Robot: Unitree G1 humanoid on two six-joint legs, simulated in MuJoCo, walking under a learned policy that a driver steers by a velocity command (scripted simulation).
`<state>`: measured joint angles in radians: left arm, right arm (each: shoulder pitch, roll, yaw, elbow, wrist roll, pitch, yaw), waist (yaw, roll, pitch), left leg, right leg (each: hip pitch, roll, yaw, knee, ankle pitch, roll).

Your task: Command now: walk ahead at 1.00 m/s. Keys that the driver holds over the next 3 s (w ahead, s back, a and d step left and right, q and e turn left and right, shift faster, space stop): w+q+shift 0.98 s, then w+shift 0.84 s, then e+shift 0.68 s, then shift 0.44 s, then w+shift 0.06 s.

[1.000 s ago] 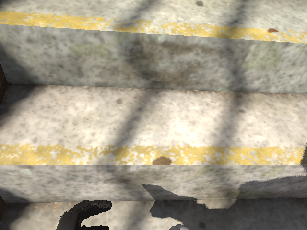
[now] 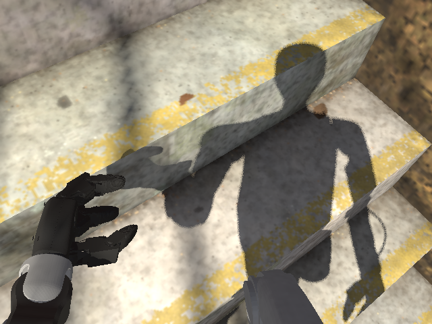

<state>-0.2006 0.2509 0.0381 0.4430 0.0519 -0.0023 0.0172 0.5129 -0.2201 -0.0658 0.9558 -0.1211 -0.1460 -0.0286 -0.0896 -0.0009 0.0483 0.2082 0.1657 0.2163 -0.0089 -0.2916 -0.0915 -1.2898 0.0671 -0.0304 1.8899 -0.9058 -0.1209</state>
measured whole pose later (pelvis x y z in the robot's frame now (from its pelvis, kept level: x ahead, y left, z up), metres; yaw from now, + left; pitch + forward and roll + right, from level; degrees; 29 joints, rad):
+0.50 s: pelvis +0.20 -0.11 +0.21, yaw +22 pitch +2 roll +1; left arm 0.80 0.23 0.07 0.98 0.10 -0.17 0.05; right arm -0.40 -0.16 0.00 0.49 -0.04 -0.03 0.06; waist 0.20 0.01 -0.04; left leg -1.03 -0.18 -0.06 2.27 -0.21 0.11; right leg -0.25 0.04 -0.22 0.58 -0.40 -0.13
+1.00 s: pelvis +0.41 -0.05 +0.38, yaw +48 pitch +2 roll +4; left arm 0.00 0.11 -0.03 0.45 0.05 -0.09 0.05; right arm 0.32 -0.29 -0.09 0.89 -0.04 -0.04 -0.05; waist 0.00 0.07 -0.14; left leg -0.47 -0.23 0.01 0.91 -0.48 0.17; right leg -1.13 -0.05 0.20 2.07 -0.21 0.01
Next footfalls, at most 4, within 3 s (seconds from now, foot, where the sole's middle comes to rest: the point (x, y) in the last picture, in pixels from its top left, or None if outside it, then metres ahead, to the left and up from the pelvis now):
0.04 right None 0.22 -0.14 -0.56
0.76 left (196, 265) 0.39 0.01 -0.34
1.20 right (205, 56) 0.76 -0.02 -0.14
1.74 left None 0.77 0.37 0.09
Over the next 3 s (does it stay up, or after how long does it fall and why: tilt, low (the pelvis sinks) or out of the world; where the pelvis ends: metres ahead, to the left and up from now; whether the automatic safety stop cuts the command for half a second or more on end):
stays up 0.81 0.32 0.86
